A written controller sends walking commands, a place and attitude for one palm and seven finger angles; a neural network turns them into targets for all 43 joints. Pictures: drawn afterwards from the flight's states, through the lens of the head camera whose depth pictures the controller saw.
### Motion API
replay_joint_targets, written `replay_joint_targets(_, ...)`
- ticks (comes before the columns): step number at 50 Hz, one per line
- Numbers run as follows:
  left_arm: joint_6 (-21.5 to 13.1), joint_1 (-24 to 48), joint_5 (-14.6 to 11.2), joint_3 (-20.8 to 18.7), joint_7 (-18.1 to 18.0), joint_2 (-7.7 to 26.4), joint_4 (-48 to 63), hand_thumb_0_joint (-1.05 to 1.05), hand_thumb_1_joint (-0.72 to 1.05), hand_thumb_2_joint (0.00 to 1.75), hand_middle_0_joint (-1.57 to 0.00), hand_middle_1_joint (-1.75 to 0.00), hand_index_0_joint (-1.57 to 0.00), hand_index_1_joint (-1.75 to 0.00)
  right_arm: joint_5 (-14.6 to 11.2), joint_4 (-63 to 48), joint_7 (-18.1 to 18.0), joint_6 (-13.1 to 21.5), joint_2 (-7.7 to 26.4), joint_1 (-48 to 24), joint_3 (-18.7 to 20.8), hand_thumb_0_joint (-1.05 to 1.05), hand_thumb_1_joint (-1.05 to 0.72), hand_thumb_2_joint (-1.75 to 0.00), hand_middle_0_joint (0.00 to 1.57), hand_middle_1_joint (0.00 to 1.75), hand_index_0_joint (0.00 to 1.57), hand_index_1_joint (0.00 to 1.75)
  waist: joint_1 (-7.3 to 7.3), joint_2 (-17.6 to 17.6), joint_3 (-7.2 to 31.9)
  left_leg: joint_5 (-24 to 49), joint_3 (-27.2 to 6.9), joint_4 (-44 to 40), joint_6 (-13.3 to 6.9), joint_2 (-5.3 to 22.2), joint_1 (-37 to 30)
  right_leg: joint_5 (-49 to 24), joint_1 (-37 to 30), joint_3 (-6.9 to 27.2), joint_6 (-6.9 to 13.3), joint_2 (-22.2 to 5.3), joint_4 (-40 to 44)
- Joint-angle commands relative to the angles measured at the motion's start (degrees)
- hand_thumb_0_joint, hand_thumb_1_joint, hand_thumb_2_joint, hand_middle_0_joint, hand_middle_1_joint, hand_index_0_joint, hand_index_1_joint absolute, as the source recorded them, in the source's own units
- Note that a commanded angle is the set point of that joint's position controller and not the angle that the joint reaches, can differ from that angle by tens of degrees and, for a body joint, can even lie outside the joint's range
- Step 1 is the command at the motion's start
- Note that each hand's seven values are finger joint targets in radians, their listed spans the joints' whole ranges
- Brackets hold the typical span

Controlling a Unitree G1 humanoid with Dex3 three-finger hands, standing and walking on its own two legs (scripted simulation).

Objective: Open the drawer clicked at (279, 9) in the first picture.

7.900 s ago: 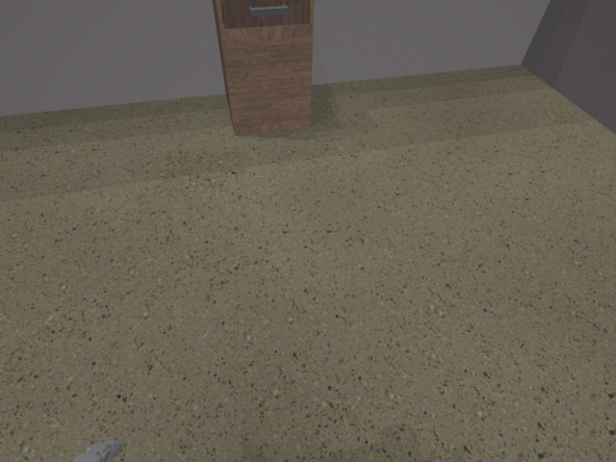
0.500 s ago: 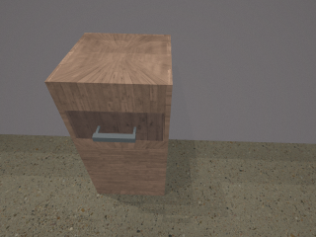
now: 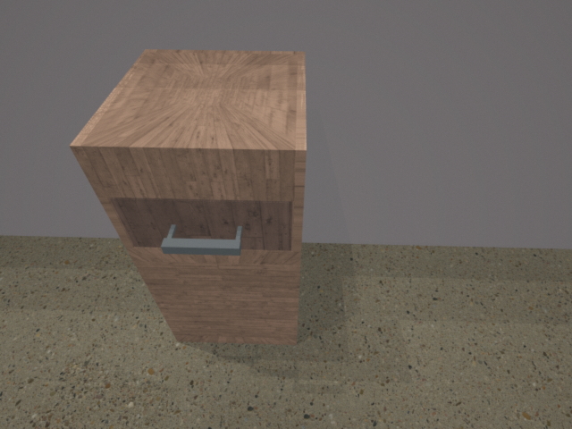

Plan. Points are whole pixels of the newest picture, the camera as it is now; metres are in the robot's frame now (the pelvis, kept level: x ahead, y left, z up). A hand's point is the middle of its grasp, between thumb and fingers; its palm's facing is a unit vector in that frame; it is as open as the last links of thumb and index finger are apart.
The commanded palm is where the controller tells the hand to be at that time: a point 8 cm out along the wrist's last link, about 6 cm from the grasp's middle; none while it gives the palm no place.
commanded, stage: look again from close up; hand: left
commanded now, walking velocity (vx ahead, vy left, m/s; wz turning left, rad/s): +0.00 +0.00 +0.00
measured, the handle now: (204, 238) +0.52 +0.21 -0.12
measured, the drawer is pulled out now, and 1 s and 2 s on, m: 0.00 0.00 0.00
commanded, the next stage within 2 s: raise the hand with hooked fingers in 0.34 s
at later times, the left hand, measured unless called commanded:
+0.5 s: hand out of the picture +0.01 +0.17 -0.16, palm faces -0.05 -0.97 -0.25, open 7.3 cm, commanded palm +0.11 +0.21 -0.06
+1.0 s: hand (140, 408) +0.17 +0.22 -0.07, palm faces +0.00 -0.11 -0.99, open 9.4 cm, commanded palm +0.17 +0.22 +0.00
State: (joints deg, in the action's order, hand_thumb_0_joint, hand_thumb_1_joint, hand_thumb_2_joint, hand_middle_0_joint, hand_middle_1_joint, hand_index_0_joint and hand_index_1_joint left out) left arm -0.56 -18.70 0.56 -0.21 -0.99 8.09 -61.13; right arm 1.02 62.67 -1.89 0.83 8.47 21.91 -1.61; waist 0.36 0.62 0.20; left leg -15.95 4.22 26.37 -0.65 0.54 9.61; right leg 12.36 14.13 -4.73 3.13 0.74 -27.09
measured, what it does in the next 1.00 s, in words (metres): stands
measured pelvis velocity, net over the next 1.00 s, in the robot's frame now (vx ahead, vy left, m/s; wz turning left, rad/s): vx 0.00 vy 0.00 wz -0.01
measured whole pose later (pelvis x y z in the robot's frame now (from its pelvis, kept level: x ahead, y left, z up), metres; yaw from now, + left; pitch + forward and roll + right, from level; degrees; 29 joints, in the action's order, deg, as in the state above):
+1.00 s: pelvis +0.00 +0.00 -0.04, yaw -1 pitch +10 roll +2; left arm -1.4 -25.5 66.0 7.5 -30.2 17.2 -2.4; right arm 4.2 27.4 3.6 -4.6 12.7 0.1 1.2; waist -7.9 -1.6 7.8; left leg -26.6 5.6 49.4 -1.1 0.4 32.9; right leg 22.9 38.7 -2.1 3.3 0.1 -51.2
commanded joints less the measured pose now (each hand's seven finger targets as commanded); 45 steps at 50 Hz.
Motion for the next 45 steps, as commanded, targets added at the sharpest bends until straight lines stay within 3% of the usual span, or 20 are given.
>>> replay_joint_targets(1,-1.37,-2.53,-0.21,-0.41,-0.45,4.98,0.83,0.0,0.9,0.9,-0.2,-0.3,-0.2,-0.3,-0.15,-0.83,-0.23,1.19,4.58,3.14,0.83,0.0,-0.9,-0.9,0.2,0.3,0.2,0.3,0.16,-1.95,-3.18,5.12,-5.0,-5.61,-1.4,4.77,5.68,-6.53,-4.9,8.97,1.03,-7.14,6.23)
replay_joint_targets(6,-1.21,-2.34,-0.32,-0.19,-0.79,4.5,-0.18,0.0,0.9,0.9,-0.2,-0.3,-0.2,-0.3,-0.2,0.59,-0.28,0.9,3.84,3.12,0.6,0.0,-0.9,-0.9,0.2,0.3,0.2,0.3,0.02,-0.45,-5.12,4.47,-5.05,-7.04,-1.11,5.13,5.97,-5.64,-4.88,8.77,0.77,-6.81,7.0)
replay_joint_targets(21,-1.34,-3.1,-0.21,-0.02,-1.13,3.76,-1.09,0.0,0.9,0.9,-0.2,-0.3,-0.2,-0.3,-0.26,1.36,-0.29,0.61,3.34,2.49,0.69,0.0,-0.9,-0.9,0.2,0.3,0.2,0.3,0.1,-1.44,-5.54,3.75,-4.58,-8.28,-0.86,5.13,3.74,-4.31,-4.47,9.08,0.27,-6.7,9.39)
replay_joint_targets(22,-2.42,-7.76,0.54,-0.47,-3.51,6.6,-3.38,0.0,0.9,0.9,-0.2,-0.3,-0.2,-0.3,-0.72,-2.06,0.43,1.19,5.93,-5.92,1.72,0.0,-0.9,-0.9,0.2,0.3,0.2,0.3,-3.43,-4.24,-8.67,0.71,-1.03,3.68,1.15,5.35,8.72,-30.41,-3.2,11.56,-4.34,-10.64,7.24)
replay_joint_targets(23,-12.81,37.6,5.39,5.36,-2.36,20.54,80.82,0.0,0.88,0.89,-0.2,-0.32,-0.2,-0.32,-4.25,-24.68,-3.05,9.37,14.45,-7.88,0.69,0.0,-0.9,-0.9,0.2,0.3,0.2,0.3,2.83,12.01,19.99,7.62,-1.78,-6.23,-1.98,-0.26,-7.17,-12.11,-8.19,16.69,-1.04,-4.36,2.85)
replay_joint_targets(24,-8.44,17.12,7.07,0.35,-8.39,21.16,67.84,0.0,0.85,0.88,-0.2,-0.33,-0.2,-0.33,-3.8,-21.42,-5.27,14.08,11.73,-13.86,1.97,0.0,-0.9,-0.9,0.2,0.3,0.2,0.3,-1.31,18.52,17.07,9.24,-1.43,-4.53,-2.02,-0.75,-4.42,-2.92,-7.01,9.83,0.77,-2.29,-0.39)
replay_joint_targets(25,-0.24,2.67,6.4,4.39,-11.69,11.82,62.46,0.0,0.83,0.87,-0.21,-0.34,-0.21,-0.34,-5.99,-22.19,-5.27,15.87,9.31,-12.69,2.63,0.0,-0.9,-0.9,0.2,0.3,0.2,0.3,-0.68,13.51,8.16,0.96,-2.75,-6.46,-0.39,-0.43,1.75,4.07,-0.83,7.56,0.24,-1.13,0.57)
replay_joint_targets(26,1.49,-0.6,9.51,8.83,-11.95,5.43,60.22,0.0,0.81,0.86,-0.21,-0.36,-0.21,-0.36,-5.73,-21.2,-5.62,16.6,9.34,-10.76,2.73,0.0,-0.9,-0.9,0.2,0.3,0.2,0.3,0.15,7.56,4.21,-0.43,-2.24,-5.08,-1.1,-0.41,3.49,3.64,1.33,6.19,-0.77,-0.62,0.6)
replay_joint_targets(27,1.32,3.29,12.75,10.07,-13.01,7.1,65.09,0.0,0.78,0.85,-0.21,-0.37,-0.21,-0.37,-5.69,-25.21,-5.21,17.75,11.2,-13.39,3.1,0.0,-0.9,-0.9,0.2,0.3,0.2,0.3,0.85,0.84,-3.13,-2.67,-4.61,-3.44,-1.77,-0.52,6.78,7.12,7.05,7.07,-0.94,-0.62,1.03)
replay_joint_targets(28,0.73,2.77,18.68,10.06,-14.3,8.88,65.5,0.0,0.76,0.84,-0.21,-0.39,-0.21,-0.39,-3.7,-25.44,-4.65,18.04,13.32,-12.53,3.26,0.0,-0.9,-0.9,0.2,0.3,0.2,0.3,1.46,-4.26,0.42,-2.7,-4.58,-0.7,-2.24,-0.88,7.47,10.63,9.48,7.32,-1.02,-0.68,0.27)
replay_joint_targets(29,0.63,0.37,24.71,12.21,-15.65,7.63,65.0,0.0,0.74,0.83,-0.21,-0.4,-0.21,-0.4,-2.02,-27.54,-3.87,17.67,13.24,-12.99,3.17,0.0,-0.9,-0.9,0.2,0.3,0.2,0.3,1.16,-7.83,0.21,-2.52,-5.16,1.88,-2.33,-1.67,9.81,13.38,12.56,7.63,-0.67,-0.59,-0.54)
replay_joint_targets(30,0.48,0.18,30.87,12.35,-17.38,7.36,63.39,0.0,0.71,0.82,-0.21,-0.42,-0.21,-0.42,-1.09,-30.05,-2.87,16.47,13.16,-13.41,3.87,0.0,-0.9,-0.9,0.2,0.3,0.2,0.3,1.19,-7.33,1.54,-3.17,-5.01,4.03,-1.69,-2.7,11.42,16.66,14.41,8.55,-0.45,-0.72,-1.28)
replay_joint_targets(31,0.49,-1.84,37.39,10.35,-19.53,8.45,61.8,0.0,0.69,0.81,-0.22,-0.43,-0.22,-0.43,0.28,-32.56,-1.96,14.47,13.14,-14.51,4.98,0.0,-0.9,-0.9,0.2,0.3,0.2,0.3,0.26,-8.95,3.64,-3.61,-4.47,5.81,-1.03,-3.58,11.74,19.64,14.72,8.59,-0.07,-0.35,-1.21)
replay_joint_targets(32,0.67,-9.04,42.52,10.43,-21.29,6.79,58.47,0.0,0.67,0.8,-0.22,-0.45,-0.22,-0.45,1.38,-34.83,-0.82,12.44,13.19,-16.4,5.65,0.0,-0.9,-0.9,0.2,0.3,0.2,0.3,-2.3,-10.84,2.39,-4.34,-4.25,6.25,-0.71,-3.84,14.18,20.95,14.29,8.85,0.36,-0.26,-1.11)
replay_joint_targets(34,0.15,-20.49,50.38,9.05,-23.2,6.15,54.81,0.0,0.62,0.78,-0.22,-0.48,-0.22,-0.48,2.35,-37.47,1.82,6.97,13.08,-18.76,5.96,0.0,-0.9,-0.9,0.2,0.3,0.2,0.3,-5.8,-14.53,1.27,-1.5,-3.31,7.01,-0.16,-3.67,19.11,14.4,12.15,10.5,1.24,-0.01,-2.54)
replay_joint_targets(35,-0.48,-22.78,53.35,7.52,-23.6,7.08,55.44,0.0,0.6,0.77,-0.22,-0.5,-0.22,-0.5,2.12,-38.36,3.34,4.12,12.74,-19.39,6.03,0.0,-0.9,-0.9,0.2,0.3,0.2,0.3,-7.65,-14.36,4.24,2.0,-2.88,7.58,0.04,-3.69,20.81,7.51,9.19,11.43,1.75,-0.08,-4.79)
replay_joint_targets(37,-1.95,-21.42,57.28,5.46,-24.91,9.21,60.47,0.0,0.55,0.75,-0.22,-0.53,-0.22,-0.53,1.57,-41.2,5.25,0.33,11.74,-22.91,5.34,0.0,-0.9,-0.9,0.2,0.3,0.2,0.3,-9.02,-13.36,7.67,5.81,-1.89,8.74,0.03,-3.53,22.78,-1.96,6.57,11.24,1.76,-0.38,-9.08)
replay_joint_targets(40,-2.74,-14.88,62.12,1.08,-28.47,14.27,67.9,0.0,0.48,0.72,-0.23,-0.57,-0.23,-0.57,1.69,-42.93,6.41,-2.78,10.64,-24.2,5.14,0.0,-0.9,-0.9,0.2,0.3,0.2,0.3,-9.54,-3.83,12.64,9.37,-2.03,11.29,0.23,-3.59,20.78,-6.73,7.78,12.62,2.36,0.47,-13.05)
replay_joint_targets(42,-1.8,-9.57,64.53,1.67,-30.99,13.95,70.36,0.0,0.43,0.7,-0.23,-0.6,-0.23,-0.6,2.03,-43.7,6.47,-3.69,9.97,-23.0,5.13,0.0,-0.9,-0.9,0.2,0.3,0.2,0.3,-8.18,0.97,17.67,11.36,-2.74,14.05,0.11,-3.18,17.57,-7.84,11.77,13.19,2.44,1.08,-15.36)
replay_joint_targets(45,-1.17,5.47,67.25,1.11,-33.61,16.7,76.63,0.0,0.36,0.67,-0.24,-0.64,-0.24,-0.64,3.12,-42.84,5.91,-4.09,10.02,-22.82,5.42,0.0,-0.9,-0.9,0.2,0.3,0.2,0.3,-4.5,1.61,19.72,9.5,-5.81,18.73,0.02,-2.63,13.3,-1.51,20.96,15.9,2.03,1.01,-15.53)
